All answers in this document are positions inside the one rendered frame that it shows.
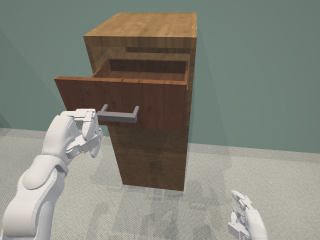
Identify left robot hand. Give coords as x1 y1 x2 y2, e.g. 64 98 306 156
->
41 108 104 166

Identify handle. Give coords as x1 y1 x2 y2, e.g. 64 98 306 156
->
96 104 140 123

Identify drawer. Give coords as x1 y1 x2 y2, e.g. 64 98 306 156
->
54 58 189 131

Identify cabinet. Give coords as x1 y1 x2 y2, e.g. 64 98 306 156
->
83 12 197 191

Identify left robot forearm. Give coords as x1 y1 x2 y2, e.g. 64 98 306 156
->
0 154 69 240

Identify right robot hand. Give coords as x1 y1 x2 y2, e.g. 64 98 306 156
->
228 190 269 240

